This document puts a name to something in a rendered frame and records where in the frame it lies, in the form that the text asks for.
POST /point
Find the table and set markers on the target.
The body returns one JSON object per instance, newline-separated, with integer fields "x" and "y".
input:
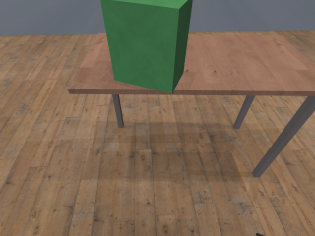
{"x": 219, "y": 64}

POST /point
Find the carton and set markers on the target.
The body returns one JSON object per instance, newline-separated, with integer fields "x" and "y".
{"x": 147, "y": 41}

